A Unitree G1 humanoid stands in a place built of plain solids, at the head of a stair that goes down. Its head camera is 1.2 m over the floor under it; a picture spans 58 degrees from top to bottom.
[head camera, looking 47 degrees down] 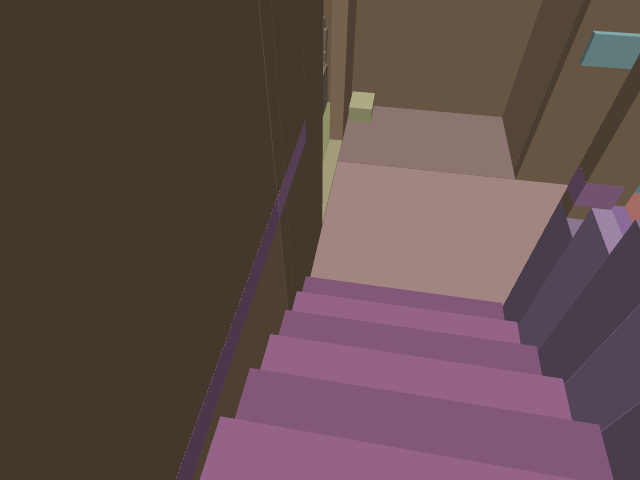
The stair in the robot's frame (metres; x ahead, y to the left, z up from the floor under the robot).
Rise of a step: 0.18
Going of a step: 0.26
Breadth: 1.28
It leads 10 degrees to the right of straight ahead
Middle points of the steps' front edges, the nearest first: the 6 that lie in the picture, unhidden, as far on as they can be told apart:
0.42 -0.31 -0.18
0.68 -0.36 -0.36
0.93 -0.40 -0.55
1.19 -0.45 -0.73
1.45 -0.49 -0.91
1.70 -0.53 -1.10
